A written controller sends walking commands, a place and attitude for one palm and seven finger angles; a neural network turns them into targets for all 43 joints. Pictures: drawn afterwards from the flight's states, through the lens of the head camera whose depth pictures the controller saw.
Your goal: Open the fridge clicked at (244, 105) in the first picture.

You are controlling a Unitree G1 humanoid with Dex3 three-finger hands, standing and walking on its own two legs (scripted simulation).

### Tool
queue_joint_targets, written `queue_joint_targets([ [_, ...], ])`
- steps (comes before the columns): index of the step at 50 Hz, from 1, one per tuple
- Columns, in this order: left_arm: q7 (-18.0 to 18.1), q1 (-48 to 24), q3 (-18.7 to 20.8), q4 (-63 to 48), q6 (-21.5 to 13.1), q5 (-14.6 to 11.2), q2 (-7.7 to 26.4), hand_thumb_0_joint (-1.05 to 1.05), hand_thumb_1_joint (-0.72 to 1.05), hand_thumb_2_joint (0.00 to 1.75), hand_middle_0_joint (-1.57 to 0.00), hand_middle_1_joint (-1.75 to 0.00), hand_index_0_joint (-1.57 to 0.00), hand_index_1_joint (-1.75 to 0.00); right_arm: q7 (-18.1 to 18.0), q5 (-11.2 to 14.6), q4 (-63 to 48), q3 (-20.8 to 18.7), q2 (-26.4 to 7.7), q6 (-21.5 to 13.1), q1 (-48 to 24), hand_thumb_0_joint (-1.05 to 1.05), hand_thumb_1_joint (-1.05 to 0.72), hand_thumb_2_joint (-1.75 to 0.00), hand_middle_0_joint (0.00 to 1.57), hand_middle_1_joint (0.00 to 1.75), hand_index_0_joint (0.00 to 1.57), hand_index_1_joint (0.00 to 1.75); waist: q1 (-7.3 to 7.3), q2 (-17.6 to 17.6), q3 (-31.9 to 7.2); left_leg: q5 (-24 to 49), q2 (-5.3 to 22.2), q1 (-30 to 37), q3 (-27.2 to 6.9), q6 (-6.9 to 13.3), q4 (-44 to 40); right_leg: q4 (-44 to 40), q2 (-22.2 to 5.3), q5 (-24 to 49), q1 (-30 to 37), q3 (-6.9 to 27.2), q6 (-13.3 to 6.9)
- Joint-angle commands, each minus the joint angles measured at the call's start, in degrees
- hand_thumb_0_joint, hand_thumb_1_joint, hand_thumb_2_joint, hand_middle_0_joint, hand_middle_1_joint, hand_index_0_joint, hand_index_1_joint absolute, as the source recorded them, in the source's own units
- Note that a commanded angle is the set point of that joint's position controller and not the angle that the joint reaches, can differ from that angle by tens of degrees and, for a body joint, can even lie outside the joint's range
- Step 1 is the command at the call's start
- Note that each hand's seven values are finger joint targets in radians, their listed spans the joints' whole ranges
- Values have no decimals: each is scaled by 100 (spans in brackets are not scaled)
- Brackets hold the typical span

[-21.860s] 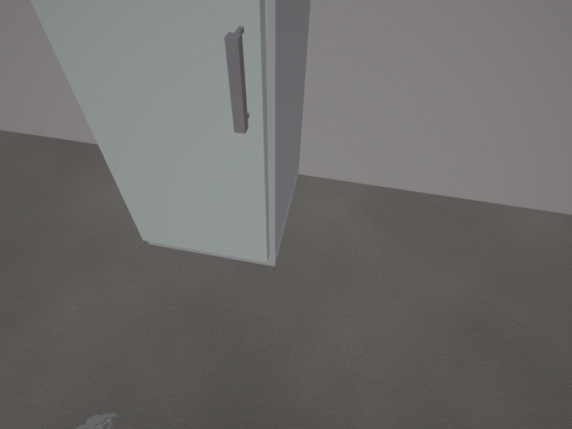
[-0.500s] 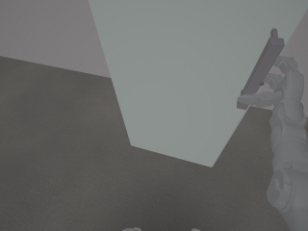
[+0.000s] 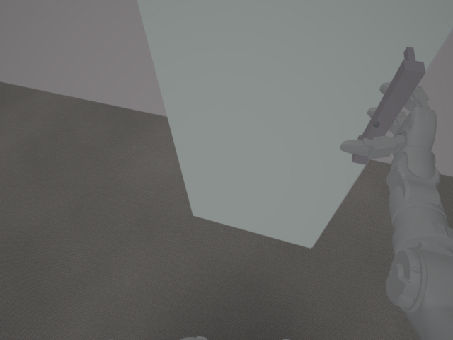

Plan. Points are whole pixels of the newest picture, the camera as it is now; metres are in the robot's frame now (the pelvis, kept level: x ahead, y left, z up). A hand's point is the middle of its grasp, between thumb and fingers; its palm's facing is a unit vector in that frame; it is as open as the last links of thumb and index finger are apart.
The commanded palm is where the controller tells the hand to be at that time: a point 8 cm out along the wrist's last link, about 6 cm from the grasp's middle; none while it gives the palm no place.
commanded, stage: slide the fingers in behind the handle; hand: right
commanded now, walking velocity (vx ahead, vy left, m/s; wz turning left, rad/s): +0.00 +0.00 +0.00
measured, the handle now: (381, 111) +0.53 -0.20 +0.12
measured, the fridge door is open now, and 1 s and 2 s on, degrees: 0 0 0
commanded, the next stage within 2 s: grip the handle and tug to test in 0.74 s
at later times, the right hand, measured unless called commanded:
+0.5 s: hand (372, 122) +0.49 -0.17 +0.13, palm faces +0.18 +0.98 +0.01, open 14.0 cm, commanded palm +0.45 -0.22 +0.12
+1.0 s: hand (373, 124) +0.49 -0.17 +0.13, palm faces +0.17 +0.98 +0.00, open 13.4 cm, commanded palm +0.45 -0.22 +0.12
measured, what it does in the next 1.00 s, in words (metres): stands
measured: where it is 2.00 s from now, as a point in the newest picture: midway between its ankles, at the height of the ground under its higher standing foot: outside the picture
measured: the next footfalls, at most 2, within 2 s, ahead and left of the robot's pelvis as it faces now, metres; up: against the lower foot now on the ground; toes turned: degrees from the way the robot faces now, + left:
none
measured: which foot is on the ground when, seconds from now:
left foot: down 0.00-1.00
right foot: down 0.00-1.00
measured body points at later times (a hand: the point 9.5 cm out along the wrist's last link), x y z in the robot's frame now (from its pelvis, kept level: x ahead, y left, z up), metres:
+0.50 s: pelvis +0.00 +0.00 +0.00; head +0.06 -0.01 +0.45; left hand +0.02 +0.26 -0.12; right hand +0.47 -0.22 +0.13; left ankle -0.02 +0.10 -0.71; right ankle +0.04 -0.11 -0.71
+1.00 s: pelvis -0.01 -0.01 +0.00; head +0.05 -0.02 +0.44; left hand +0.03 +0.26 -0.12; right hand +0.47 -0.23 +0.13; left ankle -0.02 +0.10 -0.71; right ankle +0.04 -0.11 -0.71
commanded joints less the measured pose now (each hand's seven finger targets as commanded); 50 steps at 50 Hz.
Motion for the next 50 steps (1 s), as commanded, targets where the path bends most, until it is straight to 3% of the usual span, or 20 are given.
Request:
queue_joint_targets([
  [1, 68, 539, 293, -396, -137, -37, 905, 0, 90, 90, -20, -30, -20, -30, -12, 16, -1137, -86, -1296, -360, -2774, 0, 50, -30, 30, 120, 30, 120, 66, -61, -1936, 2037, -58, 301, -376, -188, -669, -335, 230, 1196, 1680, 280, -139],
  [5, 85, 556, 295, -423, -111, -46, 911, 0, 90, 90, -20, -30, -20, -30, -9, 5, -1172, -265, -1519, -325, -2718, 0, 50, -30, 30, 120, 30, 120, 18, 3, -2046, 2237, -31, 529, -438, -202, -670, -327, 251, 1239, 1542, 241, -157],
  [6, 77, 517, 283, -437, -115, -54, 872, 0, 90, 90, -20, -30, -20, -30, 3, 4, -1177, -45, -1270, -323, -2784, 0, 50, -30, 30, 120, 30, 120, 86, -57, -1925, 2159, -30, 427, -451, -216, -713, -327, 258, 1153, 1546, 222, -162],
  [9, 70, 544, 307, -403, -141, -44, 888, 0, 90, 90, -20, -30, -20, -30, -25, 22, -1291, -120, -1336, -407, -2846, 0, 50, -30, 30, 120, 30, 120, 55, -155, -2080, 2177, -37, 431, -455, -196, -692, -314, 252, 1217, 1671, 249, -152],
  [11, 61, 532, 306, -378, -154, -45, 850, 0, 90, 90, -20, -30, -20, -30, -18, 6, -1354, 161, -1030, -437, -3017, 0, 50, -30, 30, 120, 30, 120, 142, -371, -2067, 2056, -51, 221, -397, -186, -678, -307, 240, 1226, 1853, 278, -130],
  [13, 43, 567, 322, -348, -164, -29, 877, 0, 90, 90, -20, -30, -20, -30, -55, 39, -1302, 141, -987, -433, -2979, 0, 50, -30, 30, 120, 30, 120, 125, -284, -2098, 2018, -68, 164, -376, -182, -681, -298, 236, 1263, 1910, 299, -129],
  [14, 50, 586, 339, -327, -159, -31, 903, 0, 90, 90, -20, -30, -20, -30, -77, 56, -1181, -56, -1164, -404, -2855, 0, 50, -30, 30, 120, 30, 120, 84, -138, -2121, 2023, -64, 232, -383, -185, -691, -287, 235, 1245, 1829, 292, -139],
  [16, 53, 572, 301, -330, -138, -36, 897, 0, 90, 90, -20, -30, -20, -30, -84, 33, -998, 26, -1115, -317, -2896, 0, 50, -30, 30, 120, 30, 120, 144, -67, -1823, 1935, -57, 175, -381, -196, -729, -328, 245, 1106, 1646, 278, -150],
  [18, 56, 599, 314, -333, -135, -12, 912, 0, 90, 90, -20, -30, -20, -30, -134, -19, -1127, -203, -1398, -369, -2930, 0, 50, -30, 30, 120, 30, 120, 48, -143, -2088, 2071, -41, 314, -413, -185, -674, -318, 244, 1231, 1699, 285, -147],
  [20, 40, 567, 296, -391, -146, -1, 871, 0, 90, 90, -20, -30, -20, -30, -145, -36, -1294, -71, -1220, -434, -2952, 0, 50, -30, 30, 120, 30, 120, 49, -303, -2173, 2126, -59, 296, -373, -175, -629, -306, 245, 1351, 1836, 277, -131],
  [23, 22, 587, 332, -411, -149, 5, 902, 0, 90, 90, -20, -30, -20, -30, -122, -3, -1338, -186, -1284, -507, -2654, 0, 50, -30, 30, 120, 30, 120, -3, -77, -2332, 2370, -74, 463, -389, -180, -596, -277, 248, 1530, 1846, 269, -140],
  [26, 14, 533, 322, -445, -121, -29, 866, 0, 90, 90, -20, -30, -20, -30, -63, -7, -1362, -16, -1085, -437, -2571, 0, 50, -30, 30, 120, 30, 120, -15, -248, -2108, 2275, -87, 363, -345, -166, -621, -320, 240, 1470, 1877, 251, -122],
  [27, 20, 562, 333, -448, -104, -32, 892, 0, 90, 90, -20, -30, -20, -30, -62, -3, -1334, -40, -1116, -408, -2481, 0, 50, -30, 30, 120, 30, 120, -3, -108, -2102, 2270, -95, 374, -344, -161, -636, -311, 233, 1496, 1880, 263, -134],
  [33, 46, 496, 337, -390, -126, -55, 866, 0, 90, 90, -20, -30, -20, -30, -93, 78, -1488, 137, -879, -392, -2684, 0, 50, -30, 30, 120, 30, 120, 48, -246, -2031, 2013, -102, 133, -291, -147, -678, -339, 210, 1440, 2091, 329, -107],
  [35, 45, 489, 312, -356, -137, -52, 866, 0, 90, 90, -20, -30, -20, -30, -113, 62, -1370, 256, -796, -398, -2866, 0, 50, -30, 30, 120, 30, 120, 118, -165, -1785, 1794, -105, 7, -270, -152, -698, -385, 204, 1232, 1987, 364, -101],
  [39, 41, 463, 307, -335, -162, -34, 890, 0, 90, 90, -20, -30, -20, -30, -197, 36, -1311, 226, -828, -429, -2984, 0, 50, -30, 30, 120, 30, 120, 128, -264, -1873, 1567, -92, -115, -253, -143, -694, -396, 199, 1100, 2049, 399, -91],
  [40, 44, 490, 302, -322, -172, -21, 897, 0, 90, 90, -20, -30, -20, -30, -215, 42, -1114, 138, -888, -405, -2937, 0, 50, -30, 30, 120, 30, 120, 124, -54, -1784, 1568, -98, -91, -264, -149, -710, -389, 206, 1064, 1926, 397, -110],
  [42, 57, 507, 295, -341, -155, 4, 942, 0, 90, 90, -20, -30, -20, -30, -237, -7, -1113, -136, -1273, -428, -2971, 0, 50, -30, 30, 120, 30, 120, 61, -13, -1885, 1591, -78, 82, -310, -159, -682, -391, 226, 991, 1751, 361, -121],
  [44, 47, 468, 273, -382, -171, -1, 883, 0, 90, 90, -20, -30, -20, -30, -214, -47, -1103, 61, -1045, -459, -2978, 0, 41, -34, 31, 121, 31, 121, 104, -194, -1920, 1694, -70, 29, -316, -158, -662, -353, 230, 1093, 1828, 343, -121],
  [50, 35, 550, 286, -366, -161, 3, 931, 0, 90, 90, -20, -30, -20, -30, -160, -14, -1013, 54, -1090, -484, -3163, 0, 13, -46, 34, 125, 34, 125, 153, -189, -1978, 1550, -86, -74, -296, -152, -641, -336, 204, 1016, 1828, 395, -102],
])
